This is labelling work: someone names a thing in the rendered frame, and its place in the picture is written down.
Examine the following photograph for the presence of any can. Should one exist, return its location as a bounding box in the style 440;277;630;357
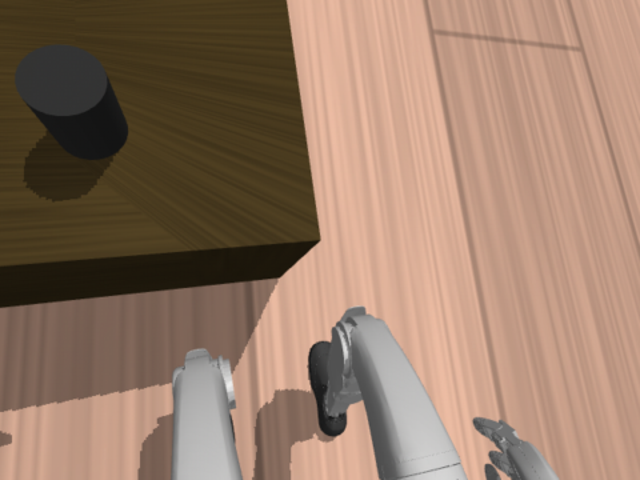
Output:
15;44;128;160

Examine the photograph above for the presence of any right robot hand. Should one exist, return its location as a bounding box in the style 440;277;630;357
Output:
473;417;560;480

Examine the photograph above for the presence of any right robot foot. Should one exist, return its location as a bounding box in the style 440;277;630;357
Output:
308;341;347;436

